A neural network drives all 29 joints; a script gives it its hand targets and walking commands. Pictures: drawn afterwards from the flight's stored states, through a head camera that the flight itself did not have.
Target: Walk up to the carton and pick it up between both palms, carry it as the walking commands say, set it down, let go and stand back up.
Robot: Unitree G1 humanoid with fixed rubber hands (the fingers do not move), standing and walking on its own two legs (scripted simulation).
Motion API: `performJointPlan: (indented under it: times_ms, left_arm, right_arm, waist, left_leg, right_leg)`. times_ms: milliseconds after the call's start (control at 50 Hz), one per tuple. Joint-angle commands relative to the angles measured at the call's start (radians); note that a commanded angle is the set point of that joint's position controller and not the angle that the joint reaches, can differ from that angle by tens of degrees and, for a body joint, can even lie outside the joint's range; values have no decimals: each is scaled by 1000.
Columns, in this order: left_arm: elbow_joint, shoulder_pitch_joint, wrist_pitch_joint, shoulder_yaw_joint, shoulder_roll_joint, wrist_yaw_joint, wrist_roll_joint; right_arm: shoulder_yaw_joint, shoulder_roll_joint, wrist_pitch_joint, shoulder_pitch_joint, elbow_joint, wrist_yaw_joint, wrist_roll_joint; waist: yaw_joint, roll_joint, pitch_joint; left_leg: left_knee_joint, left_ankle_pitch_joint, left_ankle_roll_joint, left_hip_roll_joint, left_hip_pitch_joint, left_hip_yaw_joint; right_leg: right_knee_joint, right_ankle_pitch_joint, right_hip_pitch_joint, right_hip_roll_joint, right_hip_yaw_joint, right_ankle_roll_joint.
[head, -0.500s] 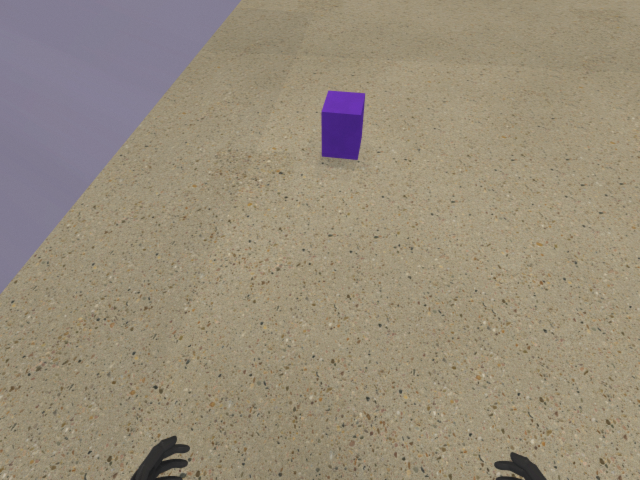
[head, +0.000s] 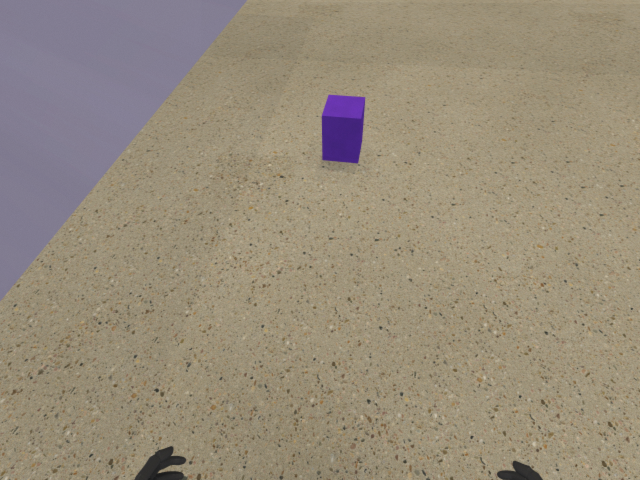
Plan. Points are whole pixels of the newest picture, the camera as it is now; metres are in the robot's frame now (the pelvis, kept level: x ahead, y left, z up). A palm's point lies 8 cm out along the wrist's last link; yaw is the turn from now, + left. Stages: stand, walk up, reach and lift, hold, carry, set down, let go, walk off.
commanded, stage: stand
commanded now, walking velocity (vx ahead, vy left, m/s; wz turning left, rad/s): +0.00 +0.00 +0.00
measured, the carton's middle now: (343, 129) +1.82 -0.03 -0.62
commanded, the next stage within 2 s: walk up in 1.08 s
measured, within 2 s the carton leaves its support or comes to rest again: neither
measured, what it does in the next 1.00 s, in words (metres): stands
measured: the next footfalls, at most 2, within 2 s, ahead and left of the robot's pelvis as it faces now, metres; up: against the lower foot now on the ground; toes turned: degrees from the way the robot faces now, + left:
left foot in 1.56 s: +0.09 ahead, +0.16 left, +0.00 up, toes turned +2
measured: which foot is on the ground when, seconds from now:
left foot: down 0.00-1.00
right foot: down 0.00-1.00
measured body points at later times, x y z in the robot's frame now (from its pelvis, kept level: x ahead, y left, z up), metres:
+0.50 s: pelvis -0.01 -0.01 +0.00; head +0.00 -0.01 +0.45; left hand +0.11 +0.26 -0.11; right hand +0.11 -0.26 -0.12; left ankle +0.00 +0.12 -0.71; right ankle +0.00 -0.12 -0.71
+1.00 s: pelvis -0.02 -0.01 +0.01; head -0.01 -0.02 +0.46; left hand +0.10 +0.25 -0.11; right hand +0.09 -0.27 -0.12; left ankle +0.00 +0.12 -0.71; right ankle +0.00 -0.12 -0.71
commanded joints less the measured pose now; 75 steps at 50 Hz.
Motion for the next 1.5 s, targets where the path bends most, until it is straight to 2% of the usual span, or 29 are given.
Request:
performJointPlan:
  times_ms: [0, 20, 60, 140, 260, 280, 380, 440, 500, 620, 660, 760, 820, 840, 880, 920, 980, 1020, 1060, 1100, 1220, 1240, 1260, 1280, 1300, 1320, 1400, 1420, 1480]
  left_arm:
    - [-13, -39, -32, 92, 265, 4, 0]
    - [-23, -59, -33, 91, 284, 6, -7]
    - [-23, -71, -40, 94, 278, 3, -7]
    - [-1, -59, -29, 91, 293, 7, -4]
    - [26, -63, -21, 74, 233, 3, -7]
    - [38, -30, -24, 72, 233, -1, -13]
    - [36, -90, -39, 73, 248, -6, -9]
    - [49, -116, -34, 89, 292, 0, -3]
    - [66, -56, -40, 77, 270, 0, -3]
    - [70, -85, -33, 77, 246, 9, -11]
    - [81, -85, -29, 89, 287, 9, -7]
    - [90, -118, -22, 70, 253, 3, -6]
    - [105, -136, -23, 63, 270, 6, -5]
    - [100, -104, -25, 71, 241, -1, -16]
    - [111, -125, -27, 75, 270, -1, 2]
    - [116, -125, -24, 73, 276, 0, -19]
    - [121, -115, -31, 71, 267, 4, -6]
    - [137, -101, -26, 62, 249, -3, -7]
    - [150, -81, -25, 61, 239, -6, -15]
    - [139, -150, -29, 75, 270, 4, -1]
    - [150, -151, -25, 68, 256, 4, -6]
    - [160, -119, -29, 72, 247, 2, -9]
    - [135, 14, 16, 89, 173, -42, -16]
    - [121, 77, 29, 76, 183, -42, -1]
    - [155, 165, 27, 82, 238, -39, 7]
    - [180, 201, 19, 87, 260, -25, 8]
    - [152, 94, -14, 74, 195, -13, 8]
    - [163, 105, -17, 77, 212, -21, 8]
    - [131, 66, -8, 68, 187, -24, 7]
  right_arm:
    - [-83, -268, -31, -48, -16, -13, -6]
    - [-77, -251, -24, -59, -23, -12, -2]
    - [-79, -255, -27, -76, -22, -14, -7]
    - [-82, -278, -19, -47, -4, -12, 3]
    - [-81, -310, -20, -90, 9, -16, -4]
    - [-76, -301, -28, -59, 22, -13, -6]
    - [-72, -242, -31, -78, 23, -10, 1]
    - [-69, -256, -20, -81, 47, -6, -1]
    - [-68, -232, -28, -58, 56, -10, 3]
    - [-76, -281, -27, -86, 64, -7, 2]
    - [-67, -263, -20, -74, 82, -7, 4]
    - [-65, -273, -27, -97, 98, -13, 1]
    - [-62, -237, -25, -102, 100, -13, 8]
    - [-63, -270, -26, -116, 104, -15, 3]
    - [-63, -240, -27, -81, 120, -4, 14]
    - [-67, -275, -25, -82, 120, -2, 2]
    - [-58, -269, -20, -76, 144, -4, -2]
    - [-62, -270, -27, -86, 151, -6, 1]
    - [-70, -278, -30, -83, 141, -3, 14]
    - [-64, -243, -20, -87, 143, -4, 8]
    - [-62, -248, -33, -120, 153, -2, 3]
    - [-67, -282, -31, -126, 170, -5, -3]
    - [-70, -215, 29, 71, 116, -8, -28]
    - [-61, -191, 50, -143, 77, 17, -1]
    - [-50, -159, 51, -235, 38, 33, -11]
    - [-43, -131, 33, -223, 29, 31, -21]
    - [-45, -106, -2, -133, 80, 48, -16]
    - [-44, -107, -5, -129, 83, 56, -14]
    - [-27, -48, 0, -56, 111, 53, 3]
  waist:
    - [4, 28, -107]
    - [-7, -37, -92]
    - [0, 39, -92]
    - [1, -37, -49]
    - [13, 92, -43]
    - [30, 7, -48]
    - [-6, -46, -65]
    - [-5, 51, -94]
    - [3, -58, -100]
    - [-4, 23, -101]
    - [0, -63, -138]
    - [-1, 34, -109]
    - [-9, -29, -84]
    - [27, -31, -105]
    - [-10, -5, -83]
    - [-5, -10, -24]
    - [-5, 20, -88]
    - [6, -41, -91]
    - [1, 10, -121]
    - [-16, -76, -120]
    - [-16, 22, -67]
    - [19, -49, -97]
    - [14, -43, -84]
    - [81, -21, 11]
    - [116, -176, 59]
    - [121, -173, 40]
    - [50, -160, 1]
    - [57, -100, -11]
    - [-2, -166, -38]
  left_leg:
    - [-165, 332, 70, 101, 84, -103]
    - [-147, 319, 72, 80, 74, -92]
    - [-150, 317, 79, 86, 59, -100]
    - [-188, 232, 63, 79, 67, -112]
    - [-275, 153, 98, 131, -11, -195]
    - [-276, 137, 90, 119, -7, -189]
    - [-186, 170, 77, 76, 39, -118]
    - [-186, 216, 61, 71, 97, -84]
    - [-178, 253, 60, 81, 75, -96]
    - [-218, 269, 70, 91, 90, -106]
    - [-207, 300, 70, 94, 100, -106]
    - [-267, 206, 51, 104, 81, -114]
    - [-251, 218, 46, 81, 61, -98]
    - [-249, 229, 64, 97, 69, -105]
    - [-225, 206, 51, 80, 93, -79]
    - [-308, 108, 67, 101, 59, -129]
    - [-281, 212, 55, 88, 69, -100]
    - [-292, 202, 56, 102, 114, -119]
    - [-290, 184, 57, 100, 106, -130]
    - [-258, 211, 49, 82, 117, -88]
    - [-345, 231, 34, 99, 104, -106]
    - [-330, 219, 42, 107, 119, -113]
    - [-296, -328, 62, 184, 37, -266]
    - [-255, -401, 2, 75, -276, -99]
    - [22, -253, -19, 20, -405, 3]
    - [163, -114, -26, 43, -452, -9]
    - [148, -32, -34, 69, -274, 25]
    - [76, -41, -39, 81, -230, 31]
    - [-159, 3, -41, 18, 23, 99]
  right_leg:
    - [-176, 338, 84, -114, 97, -87]
    - [-191, 344, 68, -97, 118, -81]
    - [-175, 338, 53, -105, 122, -82]
    - [-229, 219, 23, -107, 146, -81]
    - [-175, 216, 69, -75, 104, -60]
    - [-176, 187, 91, -66, 75, -63]
    - [-247, 215, 41, -112, 159, -80]
    - [-249, 236, 36, -130, 165, -80]
    - [-256, 316, 102, -122, 146, -65]
    - [-234, 300, 72, -102, 123, -70]
    - [-246, 319, 104, -112, 127, -74]
    - [-257, 215, 88, -102, 102, -62]
    - [-294, 244, 110, -118, 131, -67]
    - [-284, 267, 128, -125, 137, -71]
    - [-295, 227, 62, -138, 154, -80]
    - [-321, 133, 29, -110, 135, -61]
    - [-299, 212, 112, -118, 134, -61]
    - [-319, 218, 76, -116, 134, -65]
    - [-341, 229, 106, -130, 154, -65]
    - [-353, 275, 107, -146, 169, -75]
    - [-357, 256, 106, -109, 124, -51]
    - [-380, 243, 120, -126, 132, -48]
    - [-291, -370, 48, -152, 97, -52]
    - [-467, -502, 179, -189, 204, -93]
    - [-619, -585, 237, -331, 458, -128]
    - [-675, -591, 296, -420, 574, -172]
    - [-629, -295, 173, -317, 342, -159]
    - [-592, -215, 189, -311, 298, -159]
    - [-528, -123, 45, -218, 155, -124]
